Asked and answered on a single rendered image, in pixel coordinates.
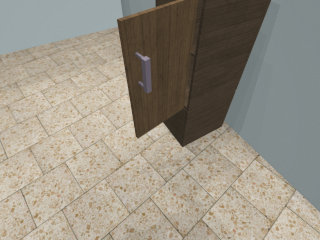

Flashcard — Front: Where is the cupboard door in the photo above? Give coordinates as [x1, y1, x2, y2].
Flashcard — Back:
[117, 0, 199, 138]

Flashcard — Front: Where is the handle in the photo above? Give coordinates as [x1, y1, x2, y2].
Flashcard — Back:
[135, 52, 152, 94]

